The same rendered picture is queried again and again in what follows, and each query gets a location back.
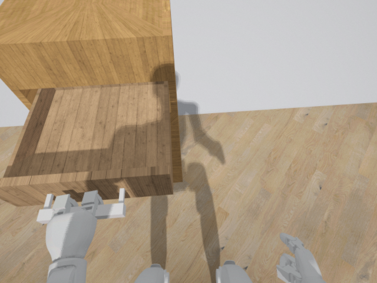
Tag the handle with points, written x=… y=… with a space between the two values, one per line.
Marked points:
x=115 y=210

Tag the robot right thigh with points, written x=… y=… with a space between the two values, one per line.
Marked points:
x=231 y=274

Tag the right robot hand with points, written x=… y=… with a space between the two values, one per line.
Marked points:
x=294 y=270

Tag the left robot hand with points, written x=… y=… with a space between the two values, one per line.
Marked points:
x=69 y=234

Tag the right robot shin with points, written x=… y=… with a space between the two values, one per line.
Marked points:
x=229 y=262

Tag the cabinet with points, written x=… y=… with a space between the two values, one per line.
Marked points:
x=69 y=43

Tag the robot left forearm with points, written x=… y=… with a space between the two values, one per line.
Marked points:
x=67 y=270

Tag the drawer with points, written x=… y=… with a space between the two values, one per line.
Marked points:
x=94 y=137

